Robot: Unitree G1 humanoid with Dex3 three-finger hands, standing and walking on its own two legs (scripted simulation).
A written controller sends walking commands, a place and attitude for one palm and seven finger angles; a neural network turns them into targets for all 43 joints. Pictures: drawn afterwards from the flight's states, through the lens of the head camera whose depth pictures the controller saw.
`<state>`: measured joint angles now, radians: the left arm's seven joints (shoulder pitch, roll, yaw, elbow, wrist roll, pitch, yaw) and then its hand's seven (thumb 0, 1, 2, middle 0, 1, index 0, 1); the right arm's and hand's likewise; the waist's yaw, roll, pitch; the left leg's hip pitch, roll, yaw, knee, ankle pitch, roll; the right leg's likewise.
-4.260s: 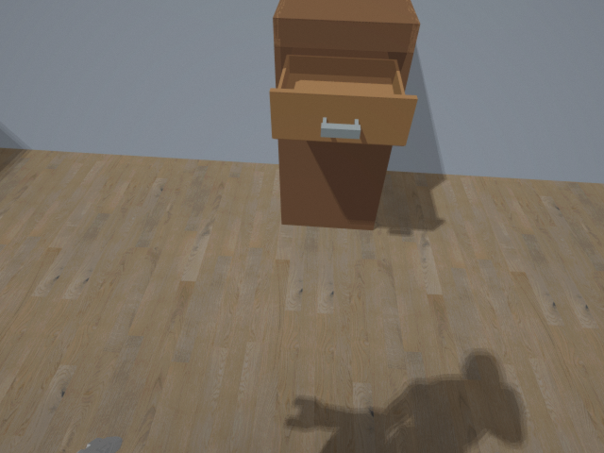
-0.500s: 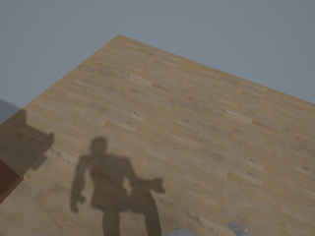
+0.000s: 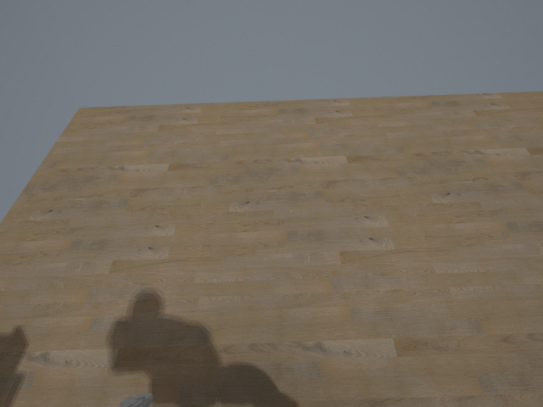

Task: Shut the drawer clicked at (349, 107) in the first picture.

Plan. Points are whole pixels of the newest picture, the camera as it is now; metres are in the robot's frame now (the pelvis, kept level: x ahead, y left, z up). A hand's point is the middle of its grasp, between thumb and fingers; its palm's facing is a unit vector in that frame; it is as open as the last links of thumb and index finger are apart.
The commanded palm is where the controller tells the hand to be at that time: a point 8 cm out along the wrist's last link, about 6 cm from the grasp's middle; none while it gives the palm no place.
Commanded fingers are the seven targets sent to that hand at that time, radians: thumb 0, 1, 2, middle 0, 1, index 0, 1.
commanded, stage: walk to a spot facing it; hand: left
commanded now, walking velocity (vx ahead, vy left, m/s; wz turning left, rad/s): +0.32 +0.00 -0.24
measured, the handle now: out of the picture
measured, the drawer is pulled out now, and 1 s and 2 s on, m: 0.28 0.28 0.28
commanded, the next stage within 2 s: turn to face it in 0.26 s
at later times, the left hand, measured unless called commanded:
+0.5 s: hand out of the picture +0.11 +0.20 -0.19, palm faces -0.02 -0.99 -0.13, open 7.4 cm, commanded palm none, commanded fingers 0.00 0.90 0.90 -0.20 -0.30 -0.20 -0.30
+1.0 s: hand (164, 317) +0.30 +0.23 -0.14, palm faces +0.17 -0.96 -0.22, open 7.4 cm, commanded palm none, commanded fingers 0.00 0.90 0.90 -0.20 -0.30 -0.20 -0.30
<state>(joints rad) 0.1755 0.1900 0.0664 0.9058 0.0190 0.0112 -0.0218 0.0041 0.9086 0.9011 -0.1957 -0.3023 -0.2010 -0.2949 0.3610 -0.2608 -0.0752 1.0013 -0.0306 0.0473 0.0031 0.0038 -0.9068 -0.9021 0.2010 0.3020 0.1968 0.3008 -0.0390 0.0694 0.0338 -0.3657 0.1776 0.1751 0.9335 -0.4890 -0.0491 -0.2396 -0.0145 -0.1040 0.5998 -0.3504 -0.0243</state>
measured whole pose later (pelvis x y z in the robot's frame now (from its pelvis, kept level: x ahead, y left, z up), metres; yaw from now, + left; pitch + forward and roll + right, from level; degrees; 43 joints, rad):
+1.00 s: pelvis +0.19 +0.02 +0.01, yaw +9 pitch +2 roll -1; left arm 0.09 0.19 0.08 0.90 0.01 0.04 0.03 0.00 0.91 0.90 -0.20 -0.30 -0.20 -0.29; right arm 0.30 -0.18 -0.07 0.98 -0.03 0.03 0.00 0.00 -0.91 -0.90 0.20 0.30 0.20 0.30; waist -0.07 0.02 0.03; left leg -0.35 -0.10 -0.12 0.43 -0.10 0.06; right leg -0.37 -0.01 0.03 0.80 -0.43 0.06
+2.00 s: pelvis +0.18 +0.00 +0.01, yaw +46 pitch +0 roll +0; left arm 0.13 0.25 0.07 0.85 0.01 0.05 0.02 0.00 0.91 0.90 -0.20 -0.30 -0.20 -0.29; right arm 0.20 -0.20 -0.05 0.91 -0.02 0.04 0.01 0.00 -0.90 -0.90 0.20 0.30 0.20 0.30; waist -0.02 -0.01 0.07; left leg -0.26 -0.06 -0.10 0.48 -0.23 0.03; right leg -0.43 -0.07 0.01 0.91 -0.42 0.11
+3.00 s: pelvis +0.13 -0.02 +0.02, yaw +80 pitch -1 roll -2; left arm 0.19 0.25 0.07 0.93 0.02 0.06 0.02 0.00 0.91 0.90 -0.20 -0.30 -0.20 -0.29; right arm 0.20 -0.17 -0.03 0.92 -0.02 0.02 0.00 0.00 -0.90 -0.90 0.20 0.30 0.20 0.30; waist 0.01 -0.03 0.05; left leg -0.20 -0.07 -0.04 0.42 -0.20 0.08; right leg -0.47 -0.09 0.00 1.07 -0.35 0.11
